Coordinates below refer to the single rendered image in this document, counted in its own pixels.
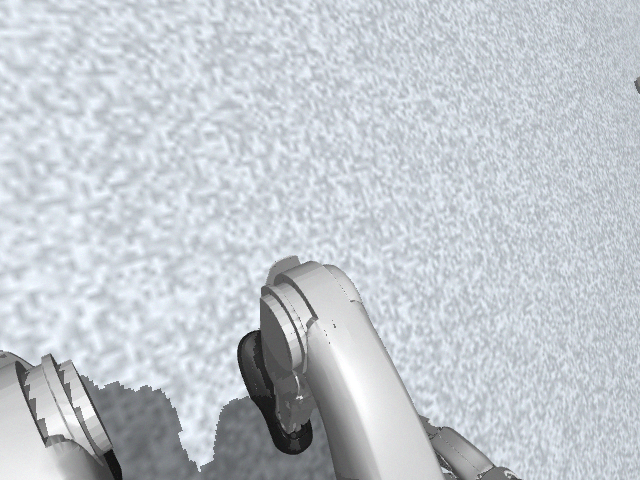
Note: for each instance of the right robot hand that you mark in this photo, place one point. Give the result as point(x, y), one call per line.
point(456, 454)

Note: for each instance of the left robot foot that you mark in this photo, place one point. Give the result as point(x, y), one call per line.
point(113, 464)

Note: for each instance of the right robot foot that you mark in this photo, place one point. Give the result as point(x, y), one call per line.
point(261, 391)

